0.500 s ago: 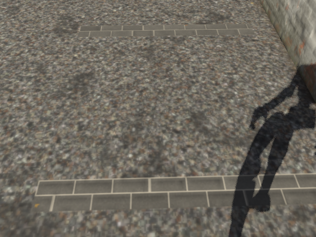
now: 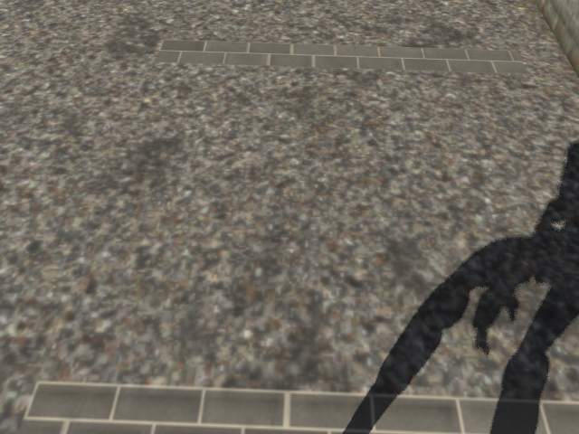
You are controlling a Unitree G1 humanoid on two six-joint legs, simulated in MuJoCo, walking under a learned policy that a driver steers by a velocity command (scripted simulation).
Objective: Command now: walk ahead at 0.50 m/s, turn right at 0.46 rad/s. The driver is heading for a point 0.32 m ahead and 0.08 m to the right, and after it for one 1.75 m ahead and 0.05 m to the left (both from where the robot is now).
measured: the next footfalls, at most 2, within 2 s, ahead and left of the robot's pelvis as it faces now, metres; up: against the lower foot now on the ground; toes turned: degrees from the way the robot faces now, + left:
left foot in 0.12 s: +0.23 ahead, +0.15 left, -0.19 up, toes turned -2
right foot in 0.52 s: +0.42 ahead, -0.10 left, -0.19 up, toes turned -16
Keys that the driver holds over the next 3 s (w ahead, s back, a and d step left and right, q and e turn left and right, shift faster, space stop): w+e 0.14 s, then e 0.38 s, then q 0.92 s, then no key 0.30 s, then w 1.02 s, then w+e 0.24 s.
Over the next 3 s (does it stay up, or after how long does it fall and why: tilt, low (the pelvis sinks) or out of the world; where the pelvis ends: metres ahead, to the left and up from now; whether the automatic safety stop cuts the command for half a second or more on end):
stays up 0.87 0.13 -0.12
